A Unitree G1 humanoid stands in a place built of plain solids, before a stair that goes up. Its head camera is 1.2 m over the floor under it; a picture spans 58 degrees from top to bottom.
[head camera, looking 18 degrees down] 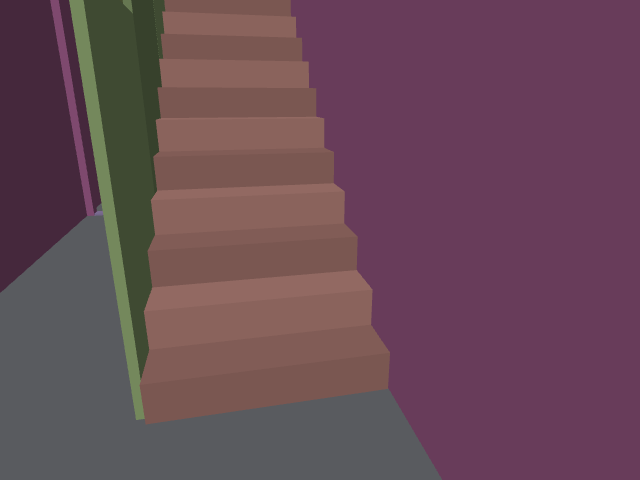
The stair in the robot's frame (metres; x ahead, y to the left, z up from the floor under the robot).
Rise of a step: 0.18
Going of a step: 0.25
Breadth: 1.00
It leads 13 degrees to the left of straight ahead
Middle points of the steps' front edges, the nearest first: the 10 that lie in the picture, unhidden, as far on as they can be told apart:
1.49 0.19 0.18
1.73 0.24 0.36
1.97 0.30 0.55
2.21 0.35 0.73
2.45 0.40 0.91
2.69 0.46 1.09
2.93 0.51 1.27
3.17 0.57 1.45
3.41 0.62 1.63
3.65 0.67 1.82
